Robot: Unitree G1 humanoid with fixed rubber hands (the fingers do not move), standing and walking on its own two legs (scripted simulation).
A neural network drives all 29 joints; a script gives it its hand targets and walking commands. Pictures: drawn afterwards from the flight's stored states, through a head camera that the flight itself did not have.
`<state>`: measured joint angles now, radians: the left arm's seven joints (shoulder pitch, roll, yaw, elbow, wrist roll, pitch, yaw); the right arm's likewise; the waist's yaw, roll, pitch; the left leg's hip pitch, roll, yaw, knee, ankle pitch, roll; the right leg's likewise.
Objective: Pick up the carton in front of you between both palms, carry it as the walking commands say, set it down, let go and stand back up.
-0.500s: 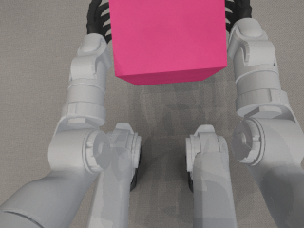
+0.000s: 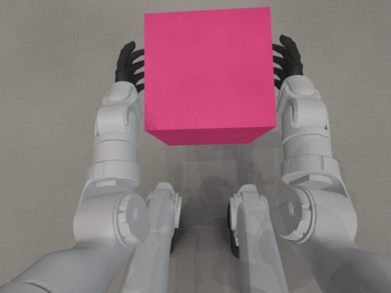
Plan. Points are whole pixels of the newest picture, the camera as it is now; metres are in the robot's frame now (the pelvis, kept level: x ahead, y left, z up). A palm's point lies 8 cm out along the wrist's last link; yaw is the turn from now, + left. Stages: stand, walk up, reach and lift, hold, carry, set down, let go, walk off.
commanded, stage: reach and lift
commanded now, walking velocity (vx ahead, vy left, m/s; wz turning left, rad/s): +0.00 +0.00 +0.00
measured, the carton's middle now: (207, 92) +0.50 +0.00 -0.13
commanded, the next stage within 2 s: none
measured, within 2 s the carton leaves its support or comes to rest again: neither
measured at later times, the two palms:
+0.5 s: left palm (80, 63) +0.44 +0.14 +0.11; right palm (340, 67) +0.44 -0.15 +0.10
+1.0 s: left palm out of the picture +0.40 +0.15 +0.25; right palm out of the picture +0.39 -0.15 +0.25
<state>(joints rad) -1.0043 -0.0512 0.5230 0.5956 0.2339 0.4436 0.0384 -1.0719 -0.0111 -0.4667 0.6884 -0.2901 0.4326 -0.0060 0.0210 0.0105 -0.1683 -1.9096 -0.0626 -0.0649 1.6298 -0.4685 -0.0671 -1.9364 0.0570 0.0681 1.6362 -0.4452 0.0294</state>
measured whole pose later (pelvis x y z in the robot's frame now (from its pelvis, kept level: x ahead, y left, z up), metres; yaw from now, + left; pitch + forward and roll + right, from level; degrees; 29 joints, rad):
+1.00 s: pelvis +0.09 +0.01 +0.24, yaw -1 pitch +5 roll +0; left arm -0.31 -0.16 0.29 0.41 0.26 0.53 0.00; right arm -0.29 0.16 -0.30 0.41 -0.27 0.51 -0.01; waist 0.01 0.00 -0.10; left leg -0.38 -0.02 -0.08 0.55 -0.26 -0.02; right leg -0.40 0.02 0.07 0.56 -0.24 0.01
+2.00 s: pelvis +0.10 +0.01 +0.25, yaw -1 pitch -5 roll +0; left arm -0.28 -0.16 0.23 0.30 0.28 0.68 -0.02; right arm -0.26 0.15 -0.24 0.28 -0.29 0.68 0.00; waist 0.00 0.01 0.03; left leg -0.08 -0.01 -0.08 0.38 -0.20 -0.02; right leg -0.09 0.02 0.08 0.37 -0.18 0.01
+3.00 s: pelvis +0.09 +0.01 +0.25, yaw -1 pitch -7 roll +0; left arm -0.28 -0.16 0.21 0.23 0.27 0.77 -0.01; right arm -0.25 0.15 -0.23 0.20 -0.29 0.76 0.01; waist 0.00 0.02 0.04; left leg -0.05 -0.01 -0.09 0.37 -0.19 -0.02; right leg -0.06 0.01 0.07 0.36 -0.17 0.01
